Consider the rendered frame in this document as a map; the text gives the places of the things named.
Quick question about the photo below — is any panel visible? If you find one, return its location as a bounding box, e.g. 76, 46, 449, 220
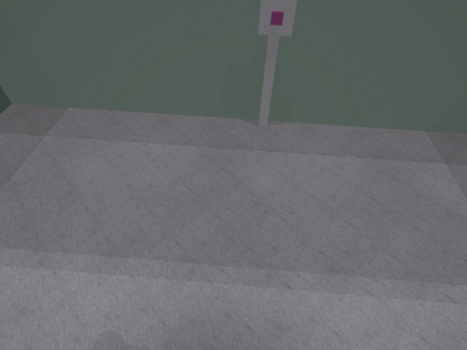
258, 0, 298, 127

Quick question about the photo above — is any button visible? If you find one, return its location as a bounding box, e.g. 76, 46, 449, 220
271, 11, 284, 26

